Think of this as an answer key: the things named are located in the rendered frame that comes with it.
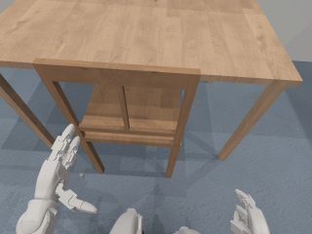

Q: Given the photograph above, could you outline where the left robot shin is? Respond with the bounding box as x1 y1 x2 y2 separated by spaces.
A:
127 209 137 213

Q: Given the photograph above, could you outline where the left robot forearm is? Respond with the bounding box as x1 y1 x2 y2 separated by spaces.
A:
16 198 59 234

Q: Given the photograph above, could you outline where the table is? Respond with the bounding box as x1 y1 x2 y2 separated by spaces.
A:
0 0 303 161

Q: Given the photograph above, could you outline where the right robot hand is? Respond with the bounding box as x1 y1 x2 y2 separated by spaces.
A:
230 189 270 234

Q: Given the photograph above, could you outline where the robot left thigh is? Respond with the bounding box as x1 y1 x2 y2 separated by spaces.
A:
109 212 143 234

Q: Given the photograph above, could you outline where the chair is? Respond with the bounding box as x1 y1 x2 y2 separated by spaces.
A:
32 58 201 178

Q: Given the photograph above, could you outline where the left robot hand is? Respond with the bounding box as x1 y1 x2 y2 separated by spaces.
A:
34 124 98 214

